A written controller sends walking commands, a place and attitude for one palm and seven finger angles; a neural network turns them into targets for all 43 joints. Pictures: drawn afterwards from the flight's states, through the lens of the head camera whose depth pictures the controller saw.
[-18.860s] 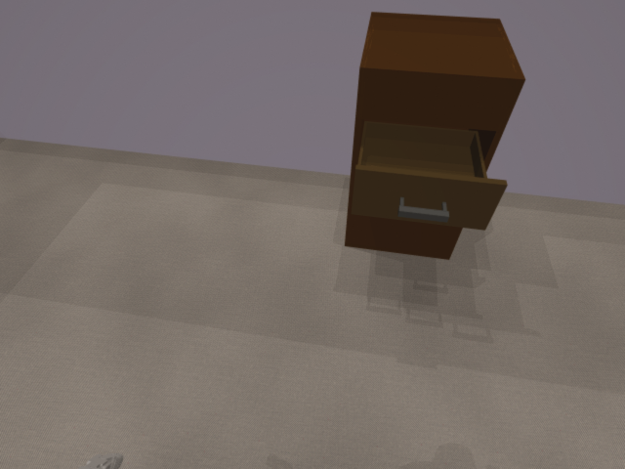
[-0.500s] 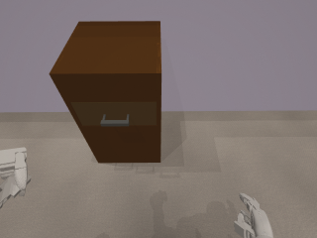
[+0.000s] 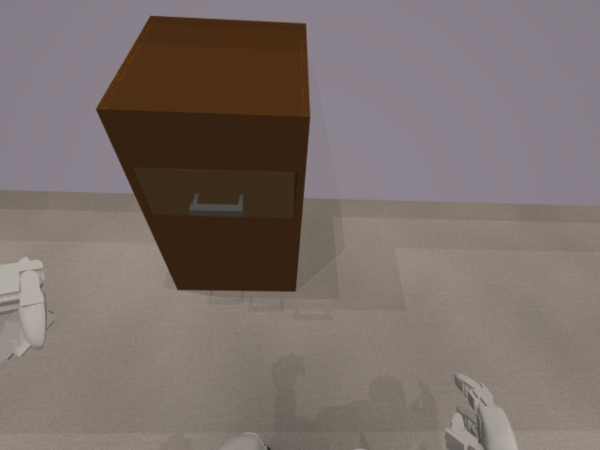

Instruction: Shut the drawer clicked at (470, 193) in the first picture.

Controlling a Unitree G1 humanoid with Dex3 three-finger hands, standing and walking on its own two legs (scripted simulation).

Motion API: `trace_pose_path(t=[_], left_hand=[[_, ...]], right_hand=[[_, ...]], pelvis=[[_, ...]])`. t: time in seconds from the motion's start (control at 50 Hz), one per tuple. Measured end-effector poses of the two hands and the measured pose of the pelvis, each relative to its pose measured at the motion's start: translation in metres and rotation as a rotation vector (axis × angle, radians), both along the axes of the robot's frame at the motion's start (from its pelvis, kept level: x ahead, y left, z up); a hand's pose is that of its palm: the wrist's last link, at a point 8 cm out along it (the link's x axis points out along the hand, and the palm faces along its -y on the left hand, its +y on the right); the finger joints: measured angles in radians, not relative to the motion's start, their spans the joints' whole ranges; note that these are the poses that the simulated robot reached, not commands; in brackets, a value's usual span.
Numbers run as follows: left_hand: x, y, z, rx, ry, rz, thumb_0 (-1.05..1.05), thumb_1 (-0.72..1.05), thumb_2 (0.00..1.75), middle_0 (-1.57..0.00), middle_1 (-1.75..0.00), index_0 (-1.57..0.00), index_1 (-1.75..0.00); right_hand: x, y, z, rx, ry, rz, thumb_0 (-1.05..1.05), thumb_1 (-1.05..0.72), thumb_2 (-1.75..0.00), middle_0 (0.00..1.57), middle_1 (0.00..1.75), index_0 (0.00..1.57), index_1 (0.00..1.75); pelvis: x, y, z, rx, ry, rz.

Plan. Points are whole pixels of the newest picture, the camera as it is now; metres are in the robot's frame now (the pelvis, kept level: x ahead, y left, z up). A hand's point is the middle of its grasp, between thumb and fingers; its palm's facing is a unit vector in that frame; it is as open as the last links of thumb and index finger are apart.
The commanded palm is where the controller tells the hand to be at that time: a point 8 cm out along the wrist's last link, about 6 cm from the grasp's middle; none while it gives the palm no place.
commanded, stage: step back with the hand held close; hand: left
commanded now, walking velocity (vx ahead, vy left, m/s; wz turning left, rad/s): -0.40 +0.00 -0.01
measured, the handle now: (218, 204) +0.69 +0.23 -0.23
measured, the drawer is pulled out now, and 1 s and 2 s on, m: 0.00 0.00 0.00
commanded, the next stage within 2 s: stop stepping back and stand still in 0.50 s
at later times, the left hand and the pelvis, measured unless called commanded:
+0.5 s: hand (6, 418) +0.13 +0.23 +0.18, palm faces +0.27 -0.80 -0.53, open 3.2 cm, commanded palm +0.06 +0.26 +0.19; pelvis -0.08 -0.01 +0.00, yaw -1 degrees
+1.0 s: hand out of the picture +0.02 +0.25 +0.18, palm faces +0.38 -0.80 -0.47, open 3.3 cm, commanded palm -0.04 +0.29 +0.19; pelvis -0.17 +0.00 +0.01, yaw +1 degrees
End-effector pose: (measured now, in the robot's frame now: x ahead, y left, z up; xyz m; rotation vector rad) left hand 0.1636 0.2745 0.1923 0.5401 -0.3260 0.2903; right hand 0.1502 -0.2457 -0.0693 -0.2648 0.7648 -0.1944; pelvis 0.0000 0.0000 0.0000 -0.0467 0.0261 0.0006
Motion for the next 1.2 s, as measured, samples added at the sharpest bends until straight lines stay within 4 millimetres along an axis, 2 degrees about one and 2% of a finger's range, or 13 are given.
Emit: trace_pose_path(t=[0.14, 0.22, 0.3, 0.4, 0.5, 0.62, 0.7, 0.76, 0.82, 0.9, 0.98, 1.04, 1.2], left_hand=[[-0.008, 0.003, 0.009, 0.081, 0.000, 0.015, 0.01, 0.89, 0.90, -1.40, -1.59, -1.40, -1.60], [-0.013, -0.015, 0.007, 0.069, 0.023, -0.028, 0.01, 0.89, 0.90, -1.40, -1.59, -1.40, -1.60], [-0.024, -0.031, 0.010, 0.074, 0.038, -0.108, 0.01, 0.89, 0.90, -1.40, -1.59, -1.40, -1.60], [-0.044, -0.019, 0.011, 0.098, 0.049, -0.110, 0.01, 0.89, 0.90, -1.40, -1.59, -1.40, -1.60], [-0.072, -0.008, 0.008, 0.075, 0.047, -0.072, 0.01, 0.89, 0.90, -1.40, -1.59, -1.40, -1.60], [-0.124, -0.018, 0.006, 0.054, 0.039, -0.056, 0.01, 0.89, 0.90, -1.40, -1.59, -1.40, -1.60], [-0.153, -0.011, 0.003, -0.035, 0.045, 0.013, 0.01, 0.89, 0.90, -1.40, -1.59, -1.41, -1.60], [-0.164, 0.001, -0.005, -0.085, 0.048, 0.079, 0.01, 0.89, 0.90, -1.40, -1.59, -1.41, -1.60], [-0.168, 0.013, -0.011, -0.093, 0.032, 0.100, 0.01, 0.89, 0.90, -1.40, -1.59, -1.41, -1.60], [-0.174, 0.020, -0.003, -0.051, 0.045, 0.089, 0.01, 0.89, 0.90, -1.40, -1.59, -1.41, -1.60], [-0.183, 0.013, 0.008, -0.007, 0.043, 0.058, 0.01, 0.89, 0.90, -1.40, -1.59, -1.40, -1.60], [-0.190, 0.009, 0.008, -0.006, 0.054, 0.061, 0.01, 0.89, 0.90, -1.40, -1.59, -1.40, -1.60], [-0.198, 0.011, -0.007, -0.081, 0.049, 0.112, 0.01, 0.89, 0.90, -1.40, -1.59, -1.41, -1.60]], right_hand=[[-0.007, 0.002, -0.001, 0.006, 0.008, 0.029, 0.01, -0.90, -0.90, 0.20, 0.30, 0.21, 0.30], [-0.009, 0.000, -0.009, 0.025, 0.028, 0.071, 0.01, -0.90, -0.90, 0.20, 0.30, 0.21, 0.30], [-0.017, -0.004, -0.005, 0.050, 0.033, 0.043, 0.01, -0.90, -0.90, 0.20, 0.30, 0.21, 0.30], [-0.026, -0.008, 0.010, 0.024, -0.021, 0.008, 0.01, -0.90, -0.90, 0.20, 0.30, 0.21, 0.30], [-0.040, -0.007, 0.021, 0.002, -0.111, 0.043, 0.01, -0.91, -0.90, 0.20, 0.30, 0.21, 0.30], [-0.079, -0.002, 0.011, 0.030, -0.114, 0.074, 0.01, -0.91, -0.90, 0.20, 0.30, 0.21, 0.30], [-0.122, 0.002, 0.006, 0.045, 0.013, 0.042, 0.01, -0.91, -0.90, 0.20, 0.30, 0.21, 0.30], [-0.147, 0.006, 0.006, 0.029, 0.043, 0.023, 0.01, -0.90, -0.90, 0.20, 0.30, 0.21, 0.30], [-0.164, 0.010, 0.000, 0.002, 0.041, 0.026, 0.01, -0.90, -0.90, 0.20, 0.30, 0.21, 0.30], [-0.180, 0.023, 0.004, 0.035, 0.019, 0.017, 0.01, -0.91, -0.90, 0.20, 0.30, 0.21, 0.30], [-0.187, 0.034, 0.006, 0.085, -0.021, 0.025, 0.01, -0.90, -0.90, 0.20, 0.30, 0.21, 0.30], [-0.187, 0.035, 0.004, 0.103, -0.027, 0.033, 0.01, -0.90, -0.90, 0.20, 0.30, 0.21, 0.30], [-0.179, 0.020, -0.002, 0.047, -0.016, 0.038, 0.01, -0.90, -0.90, 0.20, 0.30, 0.21, 0.30]], pelvis=[[-0.005, -0.009, 0.001, 0.001, 0.059, 0.018], [-0.022, -0.016, 0.003, -0.006, 0.070, -0.011], [-0.036, -0.021, 0.006, -0.008, 0.045, -0.004], [-0.048, -0.016, 0.006, 0.003, 0.024, 0.000], [-0.077, -0.013, 0.003, 0.017, 0.002, -0.024], [-0.119, -0.017, -0.002, 0.007, -0.008, 0.002], [-0.129, -0.013, 0.008, 0.045, -0.003, 0.001], [-0.134, -0.007, 0.011, 0.050, 0.000, 0.009], [-0.146, 0.003, 0.006, 0.029, -0.011, 0.039], [-0.160, 0.006, 0.011, 0.045, -0.035, 0.021], [-0.167, 0.004, 0.013, 0.036, -0.045, 0.020], [-0.170, 0.002, 0.013, 0.029, -0.049, 0.021], [-0.171, 0.004, 0.006, 0.026, -0.063, 0.023]])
